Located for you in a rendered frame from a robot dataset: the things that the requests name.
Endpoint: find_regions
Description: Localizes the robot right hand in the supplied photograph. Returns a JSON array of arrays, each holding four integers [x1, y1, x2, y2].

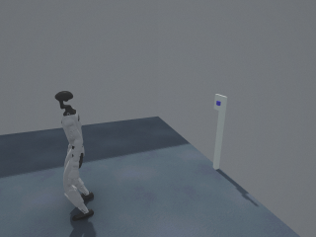
[[67, 144, 72, 154]]

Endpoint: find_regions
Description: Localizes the left robot shin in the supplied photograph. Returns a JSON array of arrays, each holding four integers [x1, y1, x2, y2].
[[65, 189, 88, 214]]

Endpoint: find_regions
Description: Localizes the left robot upper arm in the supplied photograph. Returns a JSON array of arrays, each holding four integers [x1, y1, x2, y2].
[[63, 116, 84, 144]]

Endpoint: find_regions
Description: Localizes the panel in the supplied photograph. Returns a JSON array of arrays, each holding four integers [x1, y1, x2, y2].
[[212, 94, 227, 170]]

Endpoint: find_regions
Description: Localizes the humanoid robot head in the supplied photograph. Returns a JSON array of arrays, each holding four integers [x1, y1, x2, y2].
[[54, 91, 76, 117]]

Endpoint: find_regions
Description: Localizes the robot left hand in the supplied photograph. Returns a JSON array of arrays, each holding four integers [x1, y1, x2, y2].
[[67, 169, 80, 187]]

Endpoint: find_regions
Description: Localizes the left robot forearm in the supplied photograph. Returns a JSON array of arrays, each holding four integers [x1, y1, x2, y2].
[[71, 140, 83, 170]]

